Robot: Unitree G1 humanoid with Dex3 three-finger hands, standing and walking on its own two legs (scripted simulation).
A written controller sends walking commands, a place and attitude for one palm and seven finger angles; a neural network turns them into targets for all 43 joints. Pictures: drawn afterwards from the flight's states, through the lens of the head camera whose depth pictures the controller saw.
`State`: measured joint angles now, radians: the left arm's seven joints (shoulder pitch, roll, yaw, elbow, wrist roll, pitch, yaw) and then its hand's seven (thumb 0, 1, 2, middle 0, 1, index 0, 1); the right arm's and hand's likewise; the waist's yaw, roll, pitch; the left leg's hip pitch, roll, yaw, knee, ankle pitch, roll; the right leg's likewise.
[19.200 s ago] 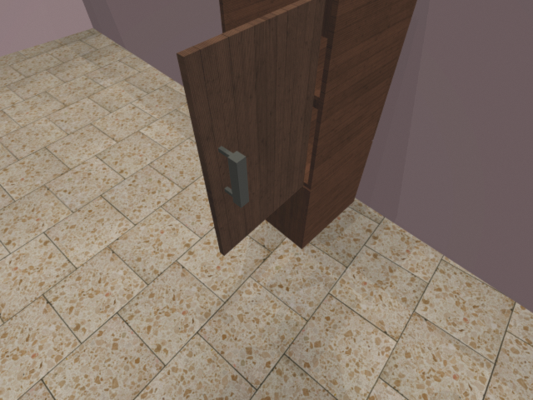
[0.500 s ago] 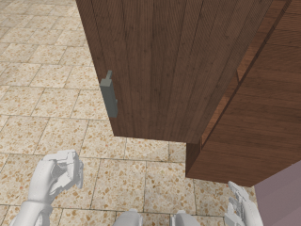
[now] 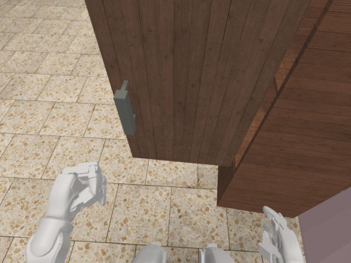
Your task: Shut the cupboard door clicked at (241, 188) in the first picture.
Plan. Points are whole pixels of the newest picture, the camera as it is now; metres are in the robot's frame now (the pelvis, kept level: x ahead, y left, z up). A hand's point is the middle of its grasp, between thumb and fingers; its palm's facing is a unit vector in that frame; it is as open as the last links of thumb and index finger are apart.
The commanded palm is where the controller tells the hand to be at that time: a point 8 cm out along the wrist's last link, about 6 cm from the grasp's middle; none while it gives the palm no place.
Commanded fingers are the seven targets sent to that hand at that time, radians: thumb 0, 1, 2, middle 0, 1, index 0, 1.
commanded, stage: bring the fist close to the handle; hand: left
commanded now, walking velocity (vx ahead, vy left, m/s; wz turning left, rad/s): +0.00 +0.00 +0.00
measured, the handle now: (128, 108) +0.47 +0.16 +0.06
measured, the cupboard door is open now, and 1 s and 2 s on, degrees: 93 93 82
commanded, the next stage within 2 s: push the door shut along its arc in 1.16 s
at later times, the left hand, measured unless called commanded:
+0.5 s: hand (122, 161) +0.32 +0.14 +0.06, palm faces -0.07 -1.00 -0.02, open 3.1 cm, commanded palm +0.31 +0.19 +0.06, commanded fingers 0.00 0.90 0.90 -1.30 -1.50 -1.30 -1.50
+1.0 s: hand (133, 145) +0.36 +0.13 +0.06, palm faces -0.04 -1.00 -0.03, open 3.1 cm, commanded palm +0.34 +0.18 +0.06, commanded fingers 0.00 0.90 0.90 -1.30 -1.50 -1.30 -1.50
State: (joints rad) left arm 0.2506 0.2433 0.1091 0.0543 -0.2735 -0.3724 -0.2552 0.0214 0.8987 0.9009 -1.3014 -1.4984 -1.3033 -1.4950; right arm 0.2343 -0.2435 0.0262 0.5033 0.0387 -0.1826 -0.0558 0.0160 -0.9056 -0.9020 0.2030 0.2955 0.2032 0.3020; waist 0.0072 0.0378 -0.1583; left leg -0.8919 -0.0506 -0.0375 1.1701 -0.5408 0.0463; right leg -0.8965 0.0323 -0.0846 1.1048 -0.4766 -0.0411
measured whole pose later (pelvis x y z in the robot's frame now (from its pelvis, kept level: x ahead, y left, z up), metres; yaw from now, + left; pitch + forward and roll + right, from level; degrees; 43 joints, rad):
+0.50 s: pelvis +0.01 +0.01 +0.01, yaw +0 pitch +16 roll -2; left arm 0.00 0.19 0.03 0.23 -0.19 -0.36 -0.12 0.02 0.90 0.90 -1.30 -1.50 -1.30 -1.50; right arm 0.24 -0.25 0.01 0.54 0.03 -0.12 -0.03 0.02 -0.91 -0.90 0.20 0.30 0.20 0.30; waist -0.02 0.04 -0.15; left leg -0.87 -0.06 -0.02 1.12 -0.53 0.06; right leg -0.89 0.02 -0.06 1.08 -0.47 -0.03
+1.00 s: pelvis +0.01 -0.01 +0.01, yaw -1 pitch +16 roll -1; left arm -0.18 0.19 0.08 0.45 -0.17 -0.39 -0.08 0.02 0.90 0.90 -1.30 -1.50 -1.30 -1.49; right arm 0.27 -0.25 0.00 0.57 0.03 -0.03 -0.02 0.01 -0.91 -0.90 0.20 0.30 0.20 0.30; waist -0.03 0.03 -0.15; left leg -0.85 -0.05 0.00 1.08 -0.51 0.04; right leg -0.88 0.04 -0.04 1.05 -0.46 -0.04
